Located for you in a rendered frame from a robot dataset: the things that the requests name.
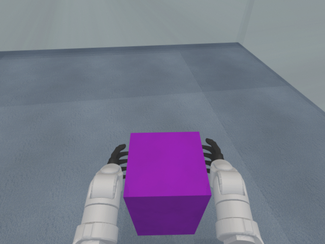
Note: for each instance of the robot left forearm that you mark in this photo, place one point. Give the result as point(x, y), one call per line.
point(101, 208)

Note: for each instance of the robot right forearm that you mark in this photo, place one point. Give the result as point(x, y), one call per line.
point(234, 224)

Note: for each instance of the right robot hand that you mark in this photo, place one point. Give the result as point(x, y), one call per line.
point(214, 150)

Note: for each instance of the left robot hand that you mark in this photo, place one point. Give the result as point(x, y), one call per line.
point(115, 156)

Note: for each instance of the carton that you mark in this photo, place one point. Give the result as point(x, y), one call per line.
point(166, 187)

